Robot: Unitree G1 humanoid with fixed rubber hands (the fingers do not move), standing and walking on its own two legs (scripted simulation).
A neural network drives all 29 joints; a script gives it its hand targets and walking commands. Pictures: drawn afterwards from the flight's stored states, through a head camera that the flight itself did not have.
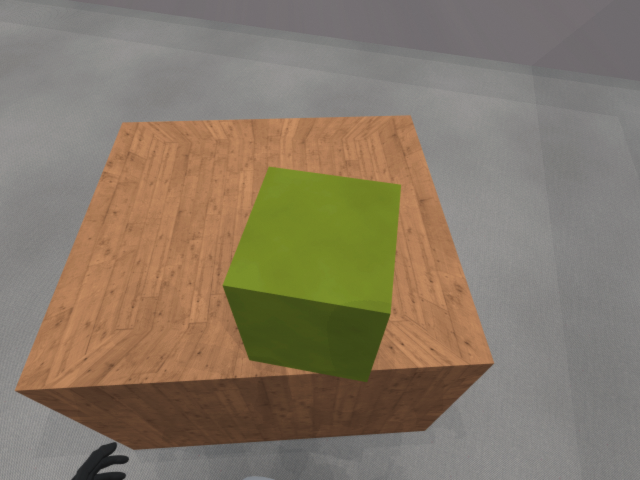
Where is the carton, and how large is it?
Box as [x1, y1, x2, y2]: [223, 167, 400, 381]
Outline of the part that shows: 269,167 223,283 226,296 248,357 251,360 366,381 390,313 400,185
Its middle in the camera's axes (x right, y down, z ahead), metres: +0.00 +0.06 +0.65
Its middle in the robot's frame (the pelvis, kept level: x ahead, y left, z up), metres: +0.43 +0.02 -0.09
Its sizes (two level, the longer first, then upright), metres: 0.227 0.213 0.259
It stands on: a pedestal, 0.55 m high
